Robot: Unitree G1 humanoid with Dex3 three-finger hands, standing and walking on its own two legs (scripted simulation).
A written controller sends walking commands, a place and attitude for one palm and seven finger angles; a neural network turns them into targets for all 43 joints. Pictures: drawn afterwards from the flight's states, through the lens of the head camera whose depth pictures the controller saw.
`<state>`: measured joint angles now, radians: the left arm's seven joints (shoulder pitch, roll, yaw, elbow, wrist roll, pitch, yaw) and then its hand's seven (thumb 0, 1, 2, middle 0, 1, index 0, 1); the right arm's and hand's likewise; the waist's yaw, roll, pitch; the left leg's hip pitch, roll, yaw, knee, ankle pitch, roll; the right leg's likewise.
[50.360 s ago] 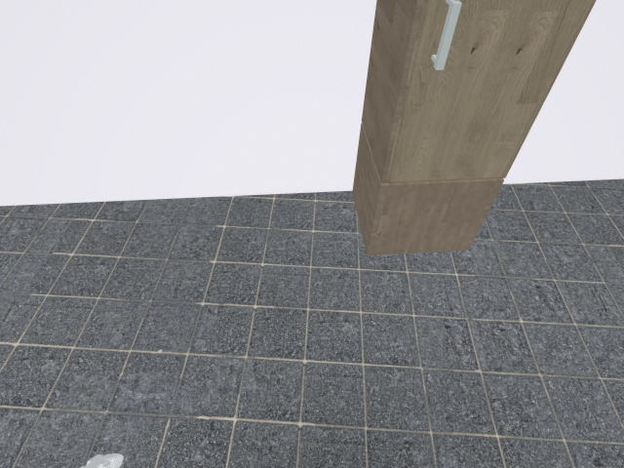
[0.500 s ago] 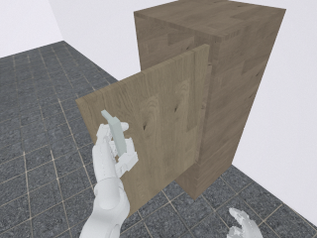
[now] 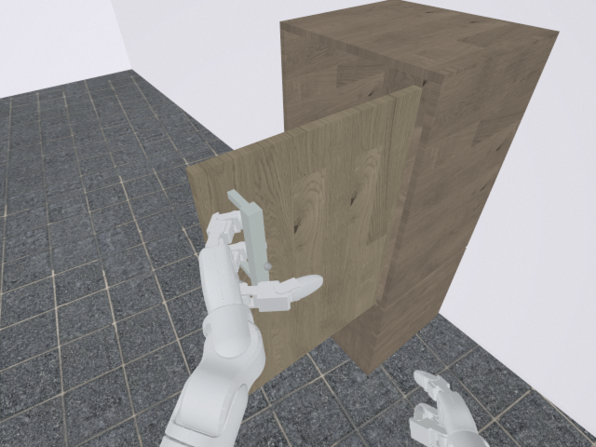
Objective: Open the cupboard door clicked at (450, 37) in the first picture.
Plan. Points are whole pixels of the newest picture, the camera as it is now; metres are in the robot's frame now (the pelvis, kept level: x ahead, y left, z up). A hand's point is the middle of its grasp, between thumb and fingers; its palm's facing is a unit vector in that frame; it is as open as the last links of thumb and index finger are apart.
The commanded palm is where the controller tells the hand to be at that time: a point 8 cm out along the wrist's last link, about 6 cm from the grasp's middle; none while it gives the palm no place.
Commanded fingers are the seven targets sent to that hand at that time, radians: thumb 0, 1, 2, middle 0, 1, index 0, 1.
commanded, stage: open thumb and fingers to let go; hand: left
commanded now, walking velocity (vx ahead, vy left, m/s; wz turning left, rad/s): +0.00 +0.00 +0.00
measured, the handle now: (248, 243) +0.34 +0.11 +0.14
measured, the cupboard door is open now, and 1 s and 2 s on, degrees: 89 90 90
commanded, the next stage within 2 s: slide the hand sideways off the handle in 0.32 s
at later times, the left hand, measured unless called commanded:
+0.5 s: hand (268, 267) +0.29 +0.07 +0.14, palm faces +0.27 -0.96 -0.02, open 15.3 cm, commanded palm +0.25 +0.10 +0.13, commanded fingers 0.00 -0.50 0.30 -0.15 -0.30 -0.15 -0.30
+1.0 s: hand (261, 294) +0.25 +0.08 +0.14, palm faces -0.04 -1.00 +0.00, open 16.4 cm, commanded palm +0.21 +0.14 +0.13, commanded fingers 0.00 -0.50 0.30 -0.15 -0.30 -0.15 -0.30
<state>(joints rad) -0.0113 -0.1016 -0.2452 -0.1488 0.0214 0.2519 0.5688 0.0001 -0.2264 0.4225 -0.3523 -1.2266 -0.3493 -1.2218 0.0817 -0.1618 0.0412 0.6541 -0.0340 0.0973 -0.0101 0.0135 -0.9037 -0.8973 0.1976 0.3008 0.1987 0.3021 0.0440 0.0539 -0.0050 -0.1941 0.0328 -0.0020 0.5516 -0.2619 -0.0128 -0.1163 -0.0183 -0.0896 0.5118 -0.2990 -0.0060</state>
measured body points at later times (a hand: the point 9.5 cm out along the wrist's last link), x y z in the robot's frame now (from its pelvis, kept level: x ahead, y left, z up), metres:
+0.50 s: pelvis -0.01 +0.01 +0.00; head -0.04 +0.00 +0.45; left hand +0.27 +0.12 +0.14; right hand +0.18 -0.18 -0.09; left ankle +0.03 +0.13 -0.73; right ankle -0.01 -0.11 -0.73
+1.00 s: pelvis +0.00 -0.01 +0.00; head -0.03 -0.02 +0.45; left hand +0.25 +0.13 +0.14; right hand +0.20 -0.20 -0.07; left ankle +0.03 +0.13 -0.73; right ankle -0.01 -0.11 -0.73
